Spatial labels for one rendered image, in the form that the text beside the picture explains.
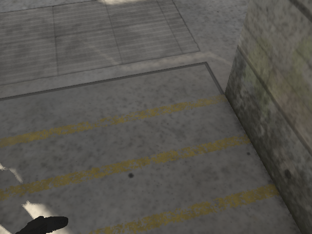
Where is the robot left hand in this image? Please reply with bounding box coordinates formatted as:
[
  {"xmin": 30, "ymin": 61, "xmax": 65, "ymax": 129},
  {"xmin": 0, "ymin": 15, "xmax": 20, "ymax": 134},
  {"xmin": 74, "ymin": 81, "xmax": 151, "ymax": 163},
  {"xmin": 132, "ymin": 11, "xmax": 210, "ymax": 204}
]
[{"xmin": 16, "ymin": 215, "xmax": 68, "ymax": 234}]

